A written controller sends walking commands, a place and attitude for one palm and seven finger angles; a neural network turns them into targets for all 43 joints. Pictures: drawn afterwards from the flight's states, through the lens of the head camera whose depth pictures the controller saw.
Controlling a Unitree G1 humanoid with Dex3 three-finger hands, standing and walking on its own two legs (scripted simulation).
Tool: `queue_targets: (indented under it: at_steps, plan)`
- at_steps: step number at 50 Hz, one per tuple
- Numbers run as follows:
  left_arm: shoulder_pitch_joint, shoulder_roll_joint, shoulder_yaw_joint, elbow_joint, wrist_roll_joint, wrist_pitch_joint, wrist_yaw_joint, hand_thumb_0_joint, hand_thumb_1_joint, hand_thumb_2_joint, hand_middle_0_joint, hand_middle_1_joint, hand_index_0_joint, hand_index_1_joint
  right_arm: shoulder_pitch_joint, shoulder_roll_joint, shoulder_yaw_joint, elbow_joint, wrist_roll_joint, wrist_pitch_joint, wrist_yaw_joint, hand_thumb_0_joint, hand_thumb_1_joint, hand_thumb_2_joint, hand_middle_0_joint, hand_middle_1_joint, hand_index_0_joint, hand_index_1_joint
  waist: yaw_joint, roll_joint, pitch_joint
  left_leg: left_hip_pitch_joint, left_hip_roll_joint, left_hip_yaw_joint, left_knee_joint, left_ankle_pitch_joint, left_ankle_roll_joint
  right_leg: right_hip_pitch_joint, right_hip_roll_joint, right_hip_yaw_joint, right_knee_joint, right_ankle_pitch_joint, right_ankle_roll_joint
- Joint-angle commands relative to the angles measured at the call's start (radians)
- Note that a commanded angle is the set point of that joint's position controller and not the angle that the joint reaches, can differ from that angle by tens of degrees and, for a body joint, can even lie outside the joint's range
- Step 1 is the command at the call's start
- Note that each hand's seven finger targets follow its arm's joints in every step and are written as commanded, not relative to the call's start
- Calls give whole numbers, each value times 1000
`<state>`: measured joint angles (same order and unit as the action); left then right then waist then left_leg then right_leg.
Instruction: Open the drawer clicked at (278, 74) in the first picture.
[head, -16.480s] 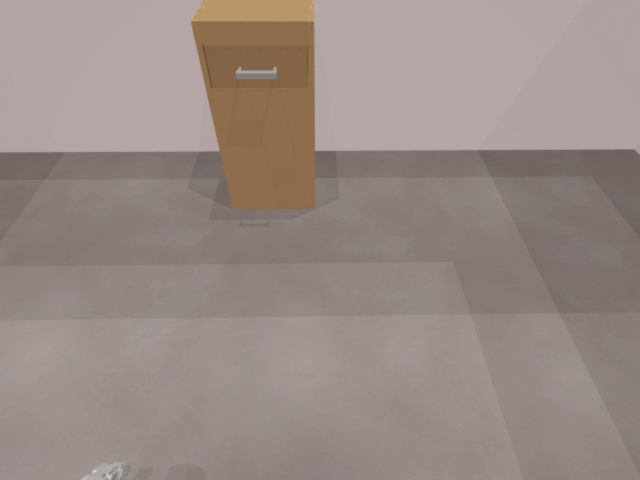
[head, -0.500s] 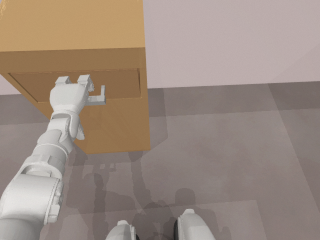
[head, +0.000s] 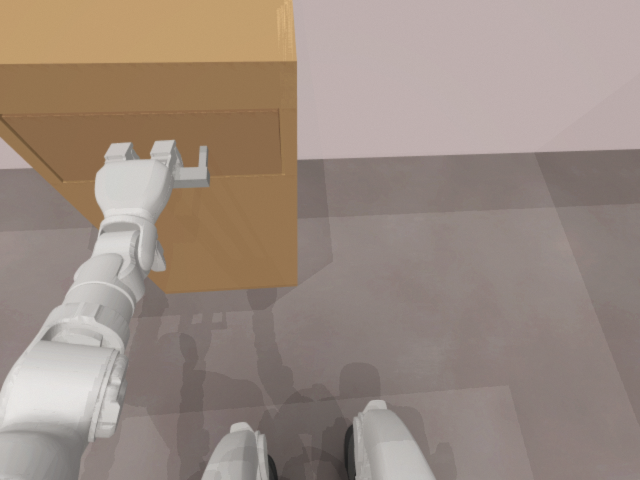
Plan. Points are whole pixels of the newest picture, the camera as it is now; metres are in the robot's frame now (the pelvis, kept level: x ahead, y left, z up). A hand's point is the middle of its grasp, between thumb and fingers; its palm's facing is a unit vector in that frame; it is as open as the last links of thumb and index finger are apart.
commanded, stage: lower the fingers behind the handle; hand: left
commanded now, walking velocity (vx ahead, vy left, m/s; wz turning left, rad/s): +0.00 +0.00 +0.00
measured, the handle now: (159, 166) +0.53 +0.19 -0.02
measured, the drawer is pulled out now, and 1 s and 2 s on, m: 0.00 0.00 0.08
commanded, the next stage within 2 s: close the thumb around the handle in 0.46 s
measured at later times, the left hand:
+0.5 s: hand (154, 207) +0.48 +0.20 -0.04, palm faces -0.07 -0.02 -1.00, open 13.8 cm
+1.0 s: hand (157, 206) +0.48 +0.20 -0.04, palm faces -0.08 -0.02 -1.00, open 8.6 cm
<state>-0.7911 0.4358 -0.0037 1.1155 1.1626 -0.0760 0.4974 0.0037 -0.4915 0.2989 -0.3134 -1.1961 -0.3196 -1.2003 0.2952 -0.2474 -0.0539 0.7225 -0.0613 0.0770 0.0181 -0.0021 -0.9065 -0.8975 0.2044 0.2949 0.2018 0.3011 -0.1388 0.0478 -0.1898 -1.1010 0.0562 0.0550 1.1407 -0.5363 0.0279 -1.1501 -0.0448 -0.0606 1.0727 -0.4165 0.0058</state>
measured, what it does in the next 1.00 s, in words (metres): stands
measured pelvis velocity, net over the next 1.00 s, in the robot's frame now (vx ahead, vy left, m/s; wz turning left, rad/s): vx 0.00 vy -0.01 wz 0.00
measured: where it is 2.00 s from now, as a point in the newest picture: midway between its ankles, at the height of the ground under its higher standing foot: outside the picture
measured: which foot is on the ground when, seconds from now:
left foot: down 0.00-1.00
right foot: down 0.00-1.00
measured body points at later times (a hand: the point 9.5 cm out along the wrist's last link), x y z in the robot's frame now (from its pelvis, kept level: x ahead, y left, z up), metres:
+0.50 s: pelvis +0.00 +0.00 -0.01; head +0.15 +0.00 +0.42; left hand +0.48 +0.20 +0.01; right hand +0.01 -0.27 -0.14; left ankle -0.01 +0.10 -0.65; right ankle +0.04 -0.13 -0.65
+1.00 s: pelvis +0.00 -0.01 +0.00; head +0.15 -0.01 +0.42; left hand +0.48 +0.20 +0.01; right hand +0.03 -0.28 -0.14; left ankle -0.01 +0.10 -0.65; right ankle +0.04 -0.13 -0.65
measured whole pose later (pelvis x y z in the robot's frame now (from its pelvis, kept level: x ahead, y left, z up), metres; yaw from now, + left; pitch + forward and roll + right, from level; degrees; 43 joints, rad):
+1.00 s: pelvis +0.00 -0.01 +0.00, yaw +0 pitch +29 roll -1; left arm -0.79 0.44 -0.01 1.09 1.14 -0.07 0.47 0.00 0.26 0.62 -0.36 -1.28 -0.37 -1.28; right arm 0.29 -0.25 -0.05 0.71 -0.05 0.07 0.01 0.00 -0.91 -0.90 0.20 0.29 0.20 0.30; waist -0.13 0.06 -0.19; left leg -1.12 0.06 0.05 1.15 -0.54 0.02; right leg -1.17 -0.04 -0.06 1.09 -0.43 -0.01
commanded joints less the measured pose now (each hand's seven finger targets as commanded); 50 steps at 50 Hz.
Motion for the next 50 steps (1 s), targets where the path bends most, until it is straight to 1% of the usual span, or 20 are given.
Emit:
queue_targets:
  at_steps: [1,4,5,7,10,13,16,20,22,23,27,28,30,34,39,43,46,48,49,50]
  plan:
    - [-369,201,40,-153,-8,8,38,0,-500,300,-300,-1200,-300,-1200,164,-176,-63,-36,-7,-5,-7,0,-900,-900,200,300,200,300,-22,45,-490,314,-56,-67,-100,452,6,268,75,5,-71,292,-45]
    - [-387,190,20,-141,-15,18,32,0,-500,300,-300,-1200,-300,-1200,165,-179,-60,-40,-2,-7,-8,0,-900,-900,200,300,200,300,-34,45,-457,290,-54,-63,-95,411,7,241,75,6,-75,260,-43]
    - [-400,226,42,-153,-14,22,32,0,-500,300,-300,-1200,-300,-1200,172,-182,-57,-41,-1,-6,-11,0,-900,-900,200,300,200,300,-28,29,-481,281,-56,-65,-96,412,9,267,75,7,-68,268,-42]
    - [-392,230,45,-158,-19,28,24,0,-500,300,-300,-1200,-300,-1200,173,-183,-58,-44,-1,-5,-12,0,-900,-900,200,300,200,300,-23,44,-507,294,-57,-65,-94,430,9,275,74,9,-66,285,-42]
    - [-376,181,15,-174,-24,27,14,0,-500,300,-300,-1200,-300,-1200,171,-176,-61,-50,1,-4,-12,0,-900,-900,200,300,200,300,-25,43,-506,322,-54,-71,-101,437,5,270,75,3,-74,278,-43]
    - [-378,187,16,-166,-28,20,7,0,-500,300,-300,-1200,-300,-1200,170,-175,-56,-47,4,-6,-15,0,-900,-900,200,300,200,300,-25,38,-469,301,-53,-68,-105,412,8,264,75,5,-78,261,-43]
    - [-381,199,28,-192,-30,4,4,0,-500,300,-300,-1200,-300,-1200,172,-176,-56,-50,1,-10,-16,0,-900,-900,200,300,200,300,-20,46,-491,311,-53,-72,-106,418,8,270,76,5,-75,265,-45]
    - [-368,172,8,-168,-19,-1,13,0,-500,300,-300,-1200,-300,-1200,171,-171,-57,-46,3,-13,-16,0,-900,-900,200,300,200,300,-28,35,-449,287,-53,-66,-106,388,8,251,75,5,-83,241,-44]
    - [-410,199,25,-195,-21,-5,22,0,-500,300,-300,-1200,-300,-1200,176,-176,-58,-42,0,-16,-15,0,-900,-900,200,300,200,300,-32,52,-470,290,-52,-68,-102,388,10,250,74,8,-78,242,-43]
    - [-385,214,39,-187,-17,-2,25,0,-500,300,-300,-1200,-300,-1200,176,-177,-57,-42,-1,-14,-14,0,-900,-900,200,300,200,300,-17,53,-490,295,-55,-68,-102,400,8,264,75,8,-74,250,-46]
    - [-375,160,9,-194,-19,6,31,0,-500,300,-300,-1200,-300,-1200,181,-170,-64,-38,-2,-11,-10,0,-900,-900,200,300,200,300,-29,46,-499,335,-49,-74,-97,468,4,261,77,2,-71,298,-44]
    - [-368,158,12,-198,-25,8,31,0,-500,300,-300,-1200,-300,-1200,180,-169,-64,-39,-3,-10,-8,0,-900,-900,200,300,200,300,-22,52,-496,331,-51,-68,-101,462,5,275,77,4,-77,301,-44]
    - [-358,174,20,-197,-24,14,30,0,-388,348,-308,-1212,-308,-1212,176,-170,-63,-39,-1,-8,-8,0,-900,-900,200,300,200,300,-18,52,-509,319,-54,-60,-101,447,7,295,76,9,-81,306,-44]
    - [-379,193,24,-192,-20,19,30,0,-164,444,-324,-1236,-324,-1236,169,-172,-58,-38,-1,-8,-14,0,-900,-900,200,300,200,300,-26,37,-471,284,-56,-52,-106,408,12,301,74,15,-90,292,-42]
    - [-356,226,45,-192,-25,13,19,0,116,564,-344,-1266,-344,-1266,169,-169,-55,-43,1,-10,-17,0,-900,-900,200,300,200,300,-12,32,-490,259,-63,-42,-102,406,15,344,73,24,-86,318,-40]
    - [-339,193,26,-171,-26,10,14,0,340,660,-360,-1290,-360,-1290,169,-167,-57,-44,3,-12,-17,0,-900,-900,200,300,200,300,-20,14,-473,260,-63,-43,-98,411,15,327,74,21,-87,319,-39]
    - [-345,236,58,-194,-28,4,14,0,508,732,-372,-1308,-372,-1308,169,-170,-56,-44,0,-10,-18,0,-900,-900,200,300,200,300,-10,32,-503,268,-63,-43,-94,436,14,344,73,23,-77,346,-41]
    - [-324,197,33,-186,-21,4,16,0,620,780,-380,-1320,-380,-1320,169,-165,-58,-47,2,-10,-16,0,-900,-900,200,300,200,300,-9,38,-492,280,-62,-44,-93,444,11,320,75,18,-75,338,-42]
    - [-342,181,19,-190,-23,4,18,0,676,804,-384,-1326,-384,-1326,167,-164,-59,-46,3,-11,-16,0,-900,-900,200,300,200,300,-21,35,-479,274,-61,-42,-92,430,13,317,75,20,-82,332,-40]
    - [-339,202,36,-180,-24,5,20,0,732,828,-388,-1332,-388,-1332,170,-167,-58,-45,3,-11,-16,0,-900,-900,200,300,200,300,-17,16,-476,261,-62,-43,-92,416,14,321,75,20,-81,320,-39]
